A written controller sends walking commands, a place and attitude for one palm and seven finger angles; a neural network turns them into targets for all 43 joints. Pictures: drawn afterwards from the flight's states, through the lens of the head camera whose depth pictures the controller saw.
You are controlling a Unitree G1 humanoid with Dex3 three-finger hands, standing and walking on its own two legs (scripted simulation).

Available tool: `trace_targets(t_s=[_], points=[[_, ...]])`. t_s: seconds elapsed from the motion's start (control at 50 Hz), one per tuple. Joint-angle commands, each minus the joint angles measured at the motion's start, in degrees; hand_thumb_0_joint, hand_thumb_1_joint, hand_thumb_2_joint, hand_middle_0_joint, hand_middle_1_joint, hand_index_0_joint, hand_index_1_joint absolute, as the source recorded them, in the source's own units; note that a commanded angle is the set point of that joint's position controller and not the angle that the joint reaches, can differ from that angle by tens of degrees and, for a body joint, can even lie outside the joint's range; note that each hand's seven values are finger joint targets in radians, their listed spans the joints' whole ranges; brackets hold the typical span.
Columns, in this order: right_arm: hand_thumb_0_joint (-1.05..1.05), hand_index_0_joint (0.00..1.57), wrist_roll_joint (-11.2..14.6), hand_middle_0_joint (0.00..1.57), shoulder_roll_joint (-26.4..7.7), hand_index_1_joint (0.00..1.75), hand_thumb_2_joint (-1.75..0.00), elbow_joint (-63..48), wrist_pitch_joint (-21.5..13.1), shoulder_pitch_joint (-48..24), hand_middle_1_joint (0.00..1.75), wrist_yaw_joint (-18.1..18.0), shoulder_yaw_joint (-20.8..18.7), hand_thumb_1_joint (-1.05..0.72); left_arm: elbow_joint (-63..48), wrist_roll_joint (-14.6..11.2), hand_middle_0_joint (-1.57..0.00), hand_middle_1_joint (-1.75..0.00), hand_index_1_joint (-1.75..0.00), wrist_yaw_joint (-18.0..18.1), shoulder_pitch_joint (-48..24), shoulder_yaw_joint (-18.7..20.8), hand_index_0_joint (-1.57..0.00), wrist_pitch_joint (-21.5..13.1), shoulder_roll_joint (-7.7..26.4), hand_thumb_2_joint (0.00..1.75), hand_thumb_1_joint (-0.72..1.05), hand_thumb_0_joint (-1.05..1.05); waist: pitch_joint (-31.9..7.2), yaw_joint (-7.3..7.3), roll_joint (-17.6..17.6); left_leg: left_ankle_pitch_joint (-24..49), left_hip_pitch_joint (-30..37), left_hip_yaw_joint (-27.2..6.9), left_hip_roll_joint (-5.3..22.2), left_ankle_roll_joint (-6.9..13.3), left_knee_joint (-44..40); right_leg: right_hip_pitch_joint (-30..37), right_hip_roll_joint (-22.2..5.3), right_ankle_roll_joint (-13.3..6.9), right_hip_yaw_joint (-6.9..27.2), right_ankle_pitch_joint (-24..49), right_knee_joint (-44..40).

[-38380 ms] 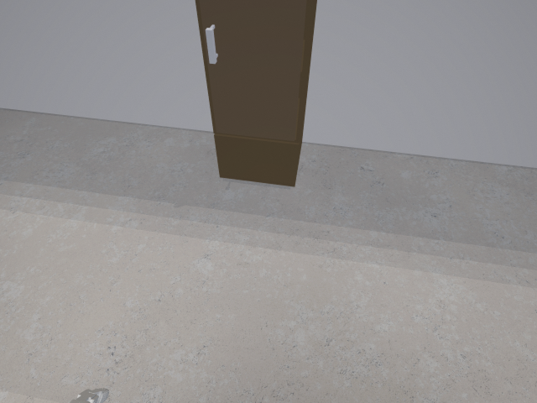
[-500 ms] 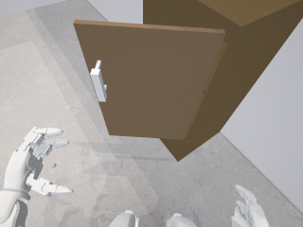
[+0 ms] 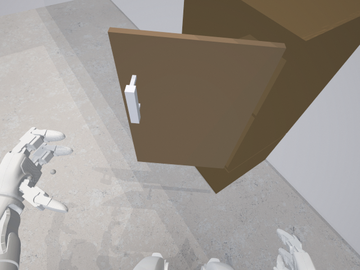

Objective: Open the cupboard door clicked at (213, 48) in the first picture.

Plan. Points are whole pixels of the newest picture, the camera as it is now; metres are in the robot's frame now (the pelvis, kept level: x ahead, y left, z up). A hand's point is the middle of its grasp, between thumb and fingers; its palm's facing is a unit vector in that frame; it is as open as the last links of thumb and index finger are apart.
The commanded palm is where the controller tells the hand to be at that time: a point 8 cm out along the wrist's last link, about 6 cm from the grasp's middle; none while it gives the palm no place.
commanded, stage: raise the hand with hooked fingers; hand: left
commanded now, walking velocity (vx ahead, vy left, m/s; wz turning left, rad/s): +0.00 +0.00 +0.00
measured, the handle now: (134, 99) +0.52 +0.16 +0.03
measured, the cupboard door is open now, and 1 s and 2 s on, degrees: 52 52 52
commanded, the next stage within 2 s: move the hooked fingers beside the handle in 0.36 s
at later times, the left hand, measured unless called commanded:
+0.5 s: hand (60, 175) +0.28 +0.26 +0.05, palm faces +0.01 -1.00 -0.05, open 14.0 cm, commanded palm +0.26 +0.31 +0.05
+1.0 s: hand (74, 150) +0.34 +0.26 +0.04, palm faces +0.00 -1.00 -0.04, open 14.0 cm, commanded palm +0.32 +0.30 +0.05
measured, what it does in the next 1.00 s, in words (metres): stands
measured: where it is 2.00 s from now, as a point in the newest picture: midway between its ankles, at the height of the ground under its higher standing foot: outside the picture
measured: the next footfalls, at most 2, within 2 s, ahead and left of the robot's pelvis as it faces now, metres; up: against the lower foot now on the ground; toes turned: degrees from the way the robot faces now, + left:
none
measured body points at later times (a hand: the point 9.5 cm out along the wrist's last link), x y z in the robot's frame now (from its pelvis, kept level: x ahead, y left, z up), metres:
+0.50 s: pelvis +0.00 -0.01 +0.00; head +0.07 +0.01 +0.44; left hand +0.28 +0.32 +0.05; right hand +0.15 -0.26 -0.08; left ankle +0.00 +0.04 -0.68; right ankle +0.01 -0.11 -0.68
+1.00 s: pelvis +0.00 -0.03 -0.01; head +0.09 -0.01 +0.43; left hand +0.34 +0.31 +0.05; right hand +0.12 -0.29 -0.10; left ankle +0.00 +0.04 -0.68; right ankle +0.01 -0.11 -0.68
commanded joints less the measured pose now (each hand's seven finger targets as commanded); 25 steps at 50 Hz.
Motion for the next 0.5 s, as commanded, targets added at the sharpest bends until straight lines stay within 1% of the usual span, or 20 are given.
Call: trace_targets(t_s=[0.0,0.02,0.06,0.08,0.1,0.12,0.14,0.2,0.24,0.26,0.3,0.32,0.34,0.36,0.38,0.4,0.42,0.46,0.48], points=[[0.0,0.2,0.28,0.2,-9.58,0.3,-0.9,-7.77,-2.64,0.16,0.3,-0.21,-4.73,-0.9,-11.1,-1.62,-0.3,-1.2,-1.2,0.47,-6.73,5.28,-0.3,-3.22,13.3,0.3,-0.5,0.0,-15.05,0.79,6.25,25.99,16.91,-10.65,5.01,-8.63,-10.22,1.51,0.45,-1.27,1.5,8.31,-3.71],[0.0,0.2,0.28,0.2,-9.55,0.3,-0.9,-7.85,-2.48,0.5,0.3,-0.18,-4.79,-0.9,-12.02,-1.57,-0.3,-1.2,-1.2,0.82,-6.94,5.42,-0.3,-3.66,13.22,0.3,-0.5,0.0,-16.49,0.55,5.63,26.84,17.88,-10.71,5.2,-8.59,-10.17,1.57,0.56,-1.07,1.42,8.64,-3.67],[0.0,0.2,0.08,0.2,-9.38,0.3,-0.9,-7.95,-2.53,0.38,0.3,-0.05,-4.8,-0.9,-13.41,-1.86,-0.3,-1.2,-1.2,1.54,-7.22,6.08,-0.3,-4.61,13.54,0.3,-0.5,0.0,-16.57,0.76,6.78,27.07,17.84,-10.59,5.03,-8.73,-10.1,1.7,0.41,-1.05,1.54,8.64,-3.57],[0.0,0.2,0.1,0.2,-9.41,0.3,-0.9,-7.81,-2.44,0.54,0.3,-0.08,-4.81,-0.9,-13.28,-1.76,-0.3,-1.2,-1.2,1.72,-7.37,5.96,-0.3,-4.9,13.41,0.3,-0.5,0.0,-16.8,0.49,6.9,26.33,18.2,-10.6,5.19,-8.68,-9.96,1.1,0.46,-0.97,1.57,8.34,-3.49],[0.0,0.2,-0.01,0.2,-9.44,0.3,-0.9,-7.46,-2.39,0.75,0.3,-0.11,-4.81,-0.9,-13.38,-1.7,-0.3,-1.2,-1.2,1.99,-7.64,6.33,-0.3,-5.24,14.08,0.3,-0.5,0.0,-16.45,0.51,6.41,27.06,17.49,-10.53,5.03,-8.68,-9.83,1.92,0.53,-1.17,1.65,8.77,-3.5],[0.0,0.2,0.05,0.2,-9.39,0.3,-0.9,-7.38,-2.13,0.88,0.3,-0.11,-4.72,-0.9,-12.08,-1.53,-0.3,-1.2,-1.2,1.83,-7.08,5.88,-0.3,-5.12,13.4,0.3,-0.5,0.0,-15.98,0.14,6.37,25.78,17.19,-10.23,5.07,-8.46,-9.85,1.48,0.63,-1.0,1.73,8.32,-3.67],[0.0,0.2,0.16,0.2,-9.38,0.3,-0.9,-7.51,-2.11,0.54,0.3,-0.21,-4.75,-0.9,-12.08,-1.51,-0.3,-1.2,-1.2,1.85,-7.18,5.44,-0.3,-5.19,12.87,0.3,-0.5,0.0,-15.42,0.14,6.49,25.22,16.88,-10.6,5.13,-8.56,-9.99,1.07,0.58,-1.01,1.64,8.0,-3.51],[0.0,0.2,0.2,0.2,-9.47,0.3,-0.9,-7.34,-2.11,0.52,0.3,-0.35,-4.74,-0.9,-12.77,-1.21,-0.3,-1.2,-1.2,1.63,-8.08,5.4,-0.3,-5.15,13.75,0.3,-0.5,0.0,-16.05,0.05,7.38,24.7,17.05,-10.34,5.02,-8.27,-9.81,1.59,0.46,-1.13,2.03,8.07,-3.77],[0.0,0.2,0.33,0.2,-9.3,0.3,-0.9,-7.53,-2.09,0.35,0.3,-0.36,-4.6,-0.9,-12.64,-1.24,-0.3,-1.2,-1.2,1.43,-7.45,4.87,-0.3,-4.94,13.07,0.3,-0.5,0.0,-15.94,0.08,8.2,25.09,17.7,-10.61,5.16,-8.43,-10.13,1.27,0.45,-1.06,1.84,8.1,-3.87],[0.0,0.2,0.25,0.2,-9.23,0.3,-0.9,-7.57,-2.09,0.25,0.3,-0.39,-4.59,-0.9,-12.65,-1.46,-0.3,-1.2,-1.2,1.4,-7.35,5.11,-0.3,-4.82,13.07,0.3,-0.5,0.0,-16.37,0.08,7.31,24.61,17.43,-10.56,5.07,-8.3,-10.03,1.54,0.43,-0.95,1.84,8.18,-3.93],[0.0,0.2,0.28,0.2,-9.23,0.3,-0.9,-7.41,-2.03,0.19,0.3,-0.56,-4.45,-0.9,-11.2,-1.76,-0.3,-1.2,-1.2,1.3,-7.23,5.53,-0.3,-4.49,13.36,0.3,-0.5,0.0,-14.65,-0.16,5.02,21.77,14.85,-9.8,4.71,-7.63,-9.92,2.41,0.58,-1.08,2.02,8.02,-4.36],[0.0,0.2,0.4,0.2,-9.1,0.3,-0.9,-7.54,-2.0,-0.01,0.3,-0.66,-4.32,-0.9,-10.96,-1.66,-0.3,-1.2,-1.2,1.19,-7.43,5.14,-0.3,-4.53,12.81,0.3,-0.5,0.0,-14.93,-0.22,5.28,21.28,14.38,-9.21,4.53,-7.3,-9.73,2.9,0.58,-0.99,2.25,8.1,-4.38],[0.0,0.2,0.41,0.2,-8.96,0.3,-0.9,-7.62,-2.07,-0.3,0.3,-0.69,-4.27,-0.9,-10.62,-1.84,-0.3,-1.2,-1.2,1.15,-7.68,5.08,-0.3,-4.43,12.57,0.3,-0.5,0.0,-14.41,-0.18,5.32,20.25,13.83,-9.12,4.38,-7.24,-9.76,2.84,0.5,-1.0,2.19,7.95,-4.41],[0.0,0.2,0.46,0.2,-9.01,0.3,-0.9,-7.67,-2.07,-0.35,0.3,-0.75,-4.23,-0.9,-10.4,-1.94,-0.3,-1.2,-1.2,1.05,-7.87,4.89,-0.3,-4.26,12.27,0.3,-0.5,0.0,-14.64,-0.38,4.09,18.85,13.21,-9.09,4.31,-7.01,-9.72,2.96,0.54,-0.9,2.21,7.62,-4.43],[0.0,0.2,0.54,0.2,-9.02,0.3,-0.9,-7.86,-2.09,-0.52,0.3,-0.89,-4.21,-0.9,-10.25,-1.75,-0.3,-1.2,-1.2,1.03,-8.09,4.87,-0.3,-4.2,12.43,0.3,-0.5,0.0,-14.37,-0.22,4.86,18.57,12.77,-8.71,4.2,-6.79,-9.56,3.11,0.48,-1.01,2.42,7.7,-4.41],[0.0,0.2,0.4,0.2,-8.95,0.3,-0.9,-7.52,-2.13,-0.48,0.3,-0.88,-4.08,-0.9,-10.5,-1.82,-0.3,-1.2,-1.2,1.06,-8.86,5.03,-0.3,-4.24,12.93,0.3,-0.5,0.0,-14.08,-0.32,4.89,18.42,12.3,-8.49,4.0,-6.7,-9.36,3.65,0.51,-1.2,2.58,8.03,-4.55],[0.0,0.2,0.53,0.2,-8.84,0.3,-0.9,-7.63,-2.08,-0.38,0.3,-0.87,-4.03,-0.9,-10.28,-1.67,-0.3,-1.2,-1.2,0.88,-8.45,4.64,-0.3,-4.3,12.49,0.3,-0.5,0.0,-14.66,-0.36,4.75,18.08,12.49,-8.27,3.99,-6.52,-9.34,3.95,0.56,-1.1,2.75,7.9,-4.72],[0.0,0.2,0.51,0.2,-8.82,0.3,-0.9,-7.66,-2.23,-0.72,0.3,-1.02,-4.04,-0.9,-10.98,-1.58,-0.3,-1.2,-1.2,0.9,-9.11,5.23,-0.3,-4.55,13.4,0.3,-0.5,0.0,-15.45,-0.29,5.38,18.21,12.17,-7.92,3.83,-6.24,-8.86,4.36,0.43,-1.08,3.04,8.46,-4.65],[0.0,0.2,0.44,0.2,-8.86,0.3,-0.9,-7.38,-2.14,-0.58,0.3,-1.18,-3.84,-0.9,-10.21,-1.4,-0.3,-1.2,-1.2,0.92,-11.43,5.02,-0.3,-4.42,13.65,0.3,-0.5,0.0,-14.88,-0.88,4.92,17.16,11.23,-7.66,3.79,-5.93,-8.49,3.91,0.39,-0.95,3.12,8.24,-4.5]])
